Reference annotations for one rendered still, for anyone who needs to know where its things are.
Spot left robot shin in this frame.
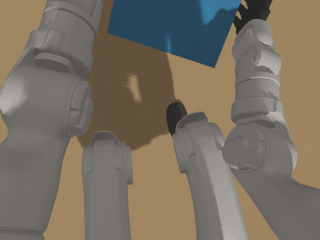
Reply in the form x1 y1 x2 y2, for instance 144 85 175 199
81 130 121 185

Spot robot right foot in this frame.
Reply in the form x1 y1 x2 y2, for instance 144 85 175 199
166 102 187 137

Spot robot right upper arm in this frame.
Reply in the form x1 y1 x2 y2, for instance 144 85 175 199
222 122 320 240

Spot right robot hand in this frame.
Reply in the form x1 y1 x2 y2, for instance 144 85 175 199
233 0 273 35

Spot carton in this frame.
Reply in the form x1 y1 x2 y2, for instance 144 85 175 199
107 0 242 68

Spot robot left upper arm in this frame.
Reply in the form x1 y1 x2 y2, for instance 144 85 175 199
0 64 93 240

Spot robot right forearm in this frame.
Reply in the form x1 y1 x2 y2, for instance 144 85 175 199
230 19 292 141

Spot robot left forearm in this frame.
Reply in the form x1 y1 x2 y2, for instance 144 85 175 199
0 0 105 123

